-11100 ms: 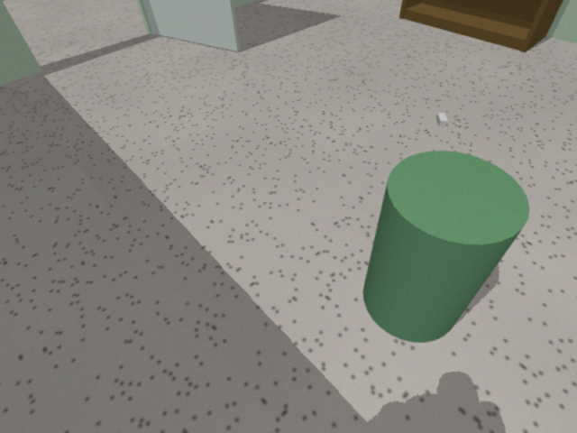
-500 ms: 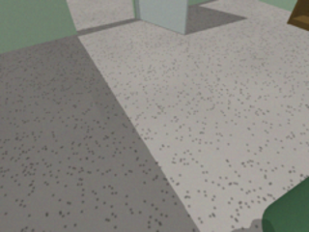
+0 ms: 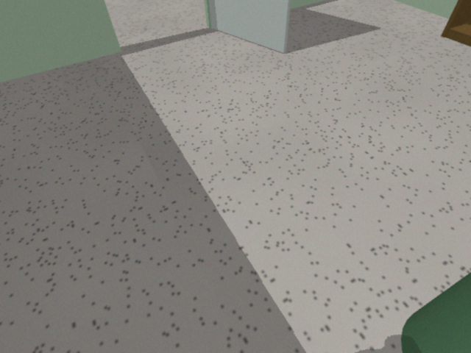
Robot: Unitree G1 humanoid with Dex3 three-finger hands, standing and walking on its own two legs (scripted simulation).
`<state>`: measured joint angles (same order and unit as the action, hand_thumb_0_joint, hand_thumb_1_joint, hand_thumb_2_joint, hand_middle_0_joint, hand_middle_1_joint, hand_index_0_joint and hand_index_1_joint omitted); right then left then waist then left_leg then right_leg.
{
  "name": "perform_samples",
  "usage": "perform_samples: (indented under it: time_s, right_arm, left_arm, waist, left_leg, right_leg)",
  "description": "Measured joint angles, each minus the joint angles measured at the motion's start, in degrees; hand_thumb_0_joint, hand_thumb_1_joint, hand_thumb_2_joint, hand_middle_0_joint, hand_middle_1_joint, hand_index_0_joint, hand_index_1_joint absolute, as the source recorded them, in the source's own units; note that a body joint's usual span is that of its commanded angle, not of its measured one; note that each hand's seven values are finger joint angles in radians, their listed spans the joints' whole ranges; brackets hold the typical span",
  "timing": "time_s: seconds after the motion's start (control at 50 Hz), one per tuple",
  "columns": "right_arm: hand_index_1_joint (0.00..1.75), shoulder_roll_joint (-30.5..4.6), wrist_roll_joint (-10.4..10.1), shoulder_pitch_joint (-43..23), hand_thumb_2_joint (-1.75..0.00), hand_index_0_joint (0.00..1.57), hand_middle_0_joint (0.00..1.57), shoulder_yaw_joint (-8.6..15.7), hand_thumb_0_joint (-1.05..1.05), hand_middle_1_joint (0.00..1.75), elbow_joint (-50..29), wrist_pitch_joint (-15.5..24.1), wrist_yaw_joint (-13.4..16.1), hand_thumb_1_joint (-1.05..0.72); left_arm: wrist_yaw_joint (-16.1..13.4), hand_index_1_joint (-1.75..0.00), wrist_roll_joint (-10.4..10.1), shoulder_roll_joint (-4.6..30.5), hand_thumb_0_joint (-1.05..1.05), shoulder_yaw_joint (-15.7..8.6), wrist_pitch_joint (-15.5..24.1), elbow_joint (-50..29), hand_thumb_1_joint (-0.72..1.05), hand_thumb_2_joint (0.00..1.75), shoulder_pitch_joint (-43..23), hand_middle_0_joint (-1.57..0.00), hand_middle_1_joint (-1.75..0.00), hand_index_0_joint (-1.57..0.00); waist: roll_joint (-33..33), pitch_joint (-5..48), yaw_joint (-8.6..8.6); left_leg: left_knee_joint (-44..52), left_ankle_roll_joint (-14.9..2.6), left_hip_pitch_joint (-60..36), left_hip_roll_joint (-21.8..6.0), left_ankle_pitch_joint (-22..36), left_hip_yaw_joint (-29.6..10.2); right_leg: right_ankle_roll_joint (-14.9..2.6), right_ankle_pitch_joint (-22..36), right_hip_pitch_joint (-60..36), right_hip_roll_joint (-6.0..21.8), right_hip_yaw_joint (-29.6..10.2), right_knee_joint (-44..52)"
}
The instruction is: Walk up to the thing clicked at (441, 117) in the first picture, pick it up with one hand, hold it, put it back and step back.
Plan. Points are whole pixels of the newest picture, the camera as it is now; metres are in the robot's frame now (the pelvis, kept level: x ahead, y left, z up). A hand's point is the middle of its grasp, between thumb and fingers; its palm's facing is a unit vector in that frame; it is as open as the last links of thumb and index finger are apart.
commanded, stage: stand
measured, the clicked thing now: out of the picture +1.31 -1.45 -0.76
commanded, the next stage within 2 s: walk up in 0.26 s
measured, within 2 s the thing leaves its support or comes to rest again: neither
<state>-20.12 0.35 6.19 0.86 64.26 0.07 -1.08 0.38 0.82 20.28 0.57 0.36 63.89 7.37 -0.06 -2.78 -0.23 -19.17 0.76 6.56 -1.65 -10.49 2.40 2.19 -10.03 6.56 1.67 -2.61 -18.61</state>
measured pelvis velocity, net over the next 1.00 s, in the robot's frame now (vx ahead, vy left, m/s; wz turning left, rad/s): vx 0.25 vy -0.09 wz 0.05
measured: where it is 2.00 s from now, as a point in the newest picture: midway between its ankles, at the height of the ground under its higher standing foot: (263, 235)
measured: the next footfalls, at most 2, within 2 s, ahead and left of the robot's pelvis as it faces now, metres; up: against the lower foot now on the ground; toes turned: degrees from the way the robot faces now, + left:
right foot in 0.56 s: +0.16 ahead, -0.19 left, +0.00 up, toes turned -8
left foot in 1.02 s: +0.43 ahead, +0.06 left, +0.00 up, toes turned +6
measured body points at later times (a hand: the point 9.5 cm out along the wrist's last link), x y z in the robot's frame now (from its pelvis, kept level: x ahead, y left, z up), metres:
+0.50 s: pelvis +0.03 -0.04 +0.00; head +0.04 -0.05 +0.45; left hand +0.13 +0.30 -0.11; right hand +0.06 -0.37 -0.13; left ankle +0.00 +0.12 -0.75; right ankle +0.09 -0.17 -0.72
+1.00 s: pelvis +0.25 -0.09 -0.02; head +0.28 -0.08 +0.43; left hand +0.24 +0.24 -0.14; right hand +0.36 -0.40 -0.13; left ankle +0.39 +0.05 -0.74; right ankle +0.12 -0.18 -0.75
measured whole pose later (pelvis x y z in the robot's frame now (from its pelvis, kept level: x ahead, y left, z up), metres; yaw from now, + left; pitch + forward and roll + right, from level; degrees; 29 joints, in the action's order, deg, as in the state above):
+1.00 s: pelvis +0.25 -0.09 -0.02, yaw +3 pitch -1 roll -2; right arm -24.1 1.6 10.5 4.4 55.1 -0.3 -6.9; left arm 2.8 1.4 22.7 -3.9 4.8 55.9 18.9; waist 2.1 -3.6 2.4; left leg -34.6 -0.4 28.4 -4.5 -7.6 -0.6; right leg -0.5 -22.7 -6.3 -1.5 11.1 -17.3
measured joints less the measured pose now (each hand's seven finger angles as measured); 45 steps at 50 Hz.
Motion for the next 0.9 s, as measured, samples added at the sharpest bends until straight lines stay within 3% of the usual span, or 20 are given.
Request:
perform_samples:
  time_s: [0.26, 0.34, 0.4, 0.48, 0.52, 0.56, 0.58, 0.6, 0.64, 0.7, 0.8, 0.9]
  right_arm:
    - [0.30, -0.1, 0.1, 0.3, -0.90, 0.20, 0.20, 0.0, 0.01, 0.30, 0.1, 0.1, 0.1, -0.90]
    - [0.30, -0.3, 1.1, 2.8, -0.90, 0.20, 0.20, 2.5, 0.01, 0.30, -2.5, 1.3, -2.2, -0.90]
    - [0.30, -1.1, 1.3, 5.0, -0.90, 0.20, 0.20, 3.8, 0.01, 0.30, -4.4, 2.5, -2.6, -0.90]
    - [0.30, -3.0, 1.9, 7.0, -0.90, 0.20, 0.20, 4.8, 0.01, 0.30, -5.0, 2.2, -3.0, -0.90]
    - [0.30, -4.3, 2.0, 7.5, -0.90, 0.20, 0.20, 5.4, 0.01, 0.30, -4.9, 1.6, -3.2, -0.90]
    - [0.30, -5.6, 2.4, 8.0, -0.90, 0.20, 0.20, 5.9, 0.01, 0.30, -4.6, 0.6, -3.0, -0.90]
    - [0.30, -6.3, 2.6, 8.1, -0.90, 0.20, 0.20, 6.0, 0.01, 0.30, -4.4, 0.0, -2.6, -0.90]
    - [0.30, -6.8, 2.5, 8.1, -0.90, 0.20, 0.20, 6.1, 0.01, 0.30, -4.2, -0.6, -2.2, -0.90]
    - [0.30, -7.0, 1.7, 7.9, -0.90, 0.20, 0.20, 5.9, 0.01, 0.30, -4.1, -1.4, -2.0, -0.90]
    - [0.30, -6.4, 0.5, 6.2, -0.90, 0.20, 0.19, 5.0, 0.02, 0.30, -4.5, -0.4, -2.9, -0.90]
    - [0.30, -4.8, -0.2, 5.5, -0.90, 0.20, 0.20, 4.0, 0.01, 0.30, -7.4, 0.9, -4.7, -0.90]
    - [0.30, -4.4, 0.4, 5.4, -0.90, 0.20, 0.20, 3.6, 0.01, 0.30, -8.5, 0.1, -5.7, -0.90]
  left_arm:
    - [0.1, -0.30, -0.1, -0.1, 0.01, 0.0, -0.1, 0.0, 0.90, 0.90, 0.2, -0.21, -0.30, -0.21]
    - [2.6, -0.30, 1.2, 0.9, 0.01, -2.2, -0.4, -1.8, 0.90, 0.90, 2.4, -0.21, -0.30, -0.21]
    - [3.8, -0.30, 1.4, 2.8, 0.01, -3.1, -0.4, -2.5, 0.90, 0.90, 3.0, -0.21, -0.30, -0.21]
    - [5.2, -0.30, 1.1, 5.6, 0.01, -4.4, 0.4, -4.3, 0.90, 0.90, 3.0, -0.21, -0.30, -0.21]
    - [5.5, -0.30, 0.9, 6.3, 0.01, -5.0, 0.8, -5.0, 0.90, 0.90, 3.6, -0.20, -0.30, -0.21]
    - [5.4, -0.30, 0.7, 7.0, 0.01, -5.6, 1.8, -5.6, 0.90, 0.90, 4.8, -0.20, -0.30, -0.21]
    - [5.0, -0.30, 0.8, 6.9, 0.01, -6.1, 2.5, -5.9, 0.90, 0.90, 5.2, -0.20, -0.30, -0.21]
    - [4.4, -0.30, 1.1, 6.4, 0.01, -6.3, 3.1, -6.3, 0.90, 0.90, 5.6, -0.20, -0.30, -0.21]
    - [3.4, -0.30, 1.3, 4.9, 0.01, -5.9, 3.4, -6.9, 0.90, 0.90, 6.7, -0.20, -0.30, -0.21]
    - [3.0, -0.30, 1.0, 3.1, 0.00, -4.7, 3.5, -6.1, 0.90, 0.90, 9.3, -0.20, -0.30, -0.21]
    - [2.5, -0.30, 0.3, 2.0, 0.01, -4.2, 4.2, -5.3, 0.90, 0.90, 11.8, -0.21, -0.30, -0.21]
    - [2.4, -0.30, 0.4, 1.6, 0.01, -4.5, 4.7, -6.6, 0.90, 0.90, 11.9, -0.21, -0.30, -0.21]
  waist:
    - [-0.1, -0.2, 0.03]
    - [-0.3, 1.8, 0.61]
    - [0.2, 2.2, -0.39]
    - [0.2, 1.1, -0.82]
    - [0.5, 1.0, -0.70]
    - [1.0, 2.0, -0.38]
    - [2.2, 2.2, -0.10]
    - [3.4, 2.4, 0.26]
    - [4.8, 2.7, 1.59]
    - [5.6, 2.7, 2.74]
    - [4.7, 2.0, 2.75]
    - [3.7, 0.4, 2.63]
  left_leg:
    - [0.2, -0.04, 0.0, 0.1, 0.1, 0.0]
    - [-2.9, -1.99, 1.1, -0.1, -7.2, 1.1]
    - [-1.0, -2.96, 0.0, -1.1, -5.5, 0.9]
    - [0.2, -2.16, -2.7, -2.3, -3.9, 1.3]
    - [-2.2, -1.02, -3.5, -3.0, -6.3, 1.7]
    - [-9.4, -1.25, -2.0, -3.9, -13.0, 1.4]
    - [-16.4, -2.16, 0.4, -4.6, -18.4, -0.2]
    - [-25.1, -2.30, 4.1, -3.7, -21.1, -3.6]
    - [-38.2, -2.13, 10.5, -0.1, -18.4, -7.6]
    - [-44.3, -1.95, 17.5, 1.9, -10.8, -7.0]
    - [-38.0, -0.51, 24.2, 1.1, 0.6, -7.9]
    - [-26.3, 0.51, 25.6, -1.0, 4.2, -7.8]
  right_leg:
    - [0.04, 0.0, 0.0, 0.1, 0.1, 0.0]
    - [-2.34, -13.0, 6.4, 0.2, 1.2, -14.1]
    - [-2.70, -14.7, 12.3, -0.2, 2.6, -24.2]
    - [-2.58, -13.3, 15.6, 1.8, 3.8, -22.1]
    - [-2.54, -9.9, 14.8, 2.8, 4.8, -18.5]
    - [-2.64, -5.6, 12.5, 2.8, 5.8, -15.2]
    - [-2.69, -3.4, 12.6, 2.0, 6.7, -16.6]
    - [-2.84, -4.8, 12.8, 1.4, 7.8, -18.7]
    - [-3.14, -6.9, 10.7, 0.6, 9.1, -18.5]
    - [-3.64, -5.3, 4.9, -0.7, 9.4, -11.0]
    - [-4.18, -3.8, -3.5, -2.2, 10.6, -1.0]
    - [-3.91, -6.4, -8.8, -3.2, 12.3, 2.6]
